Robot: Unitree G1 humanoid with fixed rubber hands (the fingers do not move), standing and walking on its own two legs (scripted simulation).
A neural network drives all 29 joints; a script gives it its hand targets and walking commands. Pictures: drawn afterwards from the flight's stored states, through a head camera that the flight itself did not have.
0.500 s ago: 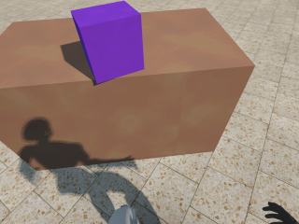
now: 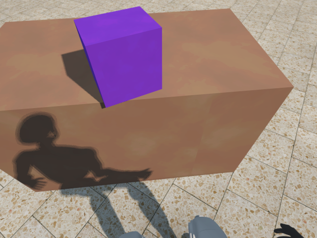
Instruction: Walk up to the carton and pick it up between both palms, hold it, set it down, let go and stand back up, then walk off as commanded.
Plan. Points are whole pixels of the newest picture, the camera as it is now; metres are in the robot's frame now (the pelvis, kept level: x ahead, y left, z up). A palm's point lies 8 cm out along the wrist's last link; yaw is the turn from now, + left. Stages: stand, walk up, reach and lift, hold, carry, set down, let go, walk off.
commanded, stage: walk up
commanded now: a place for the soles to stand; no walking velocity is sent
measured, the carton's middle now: (122, 58) +0.63 +0.12 +0.11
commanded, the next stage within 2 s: none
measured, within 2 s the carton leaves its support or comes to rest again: neither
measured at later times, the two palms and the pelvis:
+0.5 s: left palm (38, 218) +0.21 +0.36 -0.11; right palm (271, 200) +0.23 -0.30 -0.11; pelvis +0.13 +0.02 -0.03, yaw +1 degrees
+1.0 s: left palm (38, 200) +0.25 +0.37 -0.09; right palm (259, 182) +0.28 -0.29 -0.12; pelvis +0.19 +0.02 -0.02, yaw +3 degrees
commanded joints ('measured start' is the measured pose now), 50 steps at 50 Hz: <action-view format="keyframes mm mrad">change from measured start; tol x32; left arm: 1 107 212 119 3 3 -72 11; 50 65 329 136 16 12 -60 94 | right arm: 1 -10 -313 -143 -45 7 4 0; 21 -118 -202 -117 -101 -15 13 19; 25 313 -320 -175 49 -43 -1 -11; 50 -30 -237 -117 -46 -11 60 -23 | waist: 1 29 140 -156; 4 142 -320 -285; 22 5 -121 -223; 26 -121 387 -205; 50 25 -102 -200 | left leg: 1 -60 223 -295 -337 -30 167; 5 -655 -21 -217 441 -136 -31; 23 -83 47 -80 -45 167 -35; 27 47 350 -844 -726 -690 121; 41 -118 252 -437 -448 -338 153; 45 -639 -36 -79 314 -223 -31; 50 -415 44 -180 207 -146 -28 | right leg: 1 143 20 -117 -254 56 -6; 5 533 -419 887 -694 -357 -278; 13 465 -324 444 -406 470 -278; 22 105 -306 298 -274 332 -215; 27 -489 -8 40 517 -99 -27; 43 157 22 -87 -197 -22 -31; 46 196 -400 809 -633 -374 -286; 50 204 -308 503 -389 245 -248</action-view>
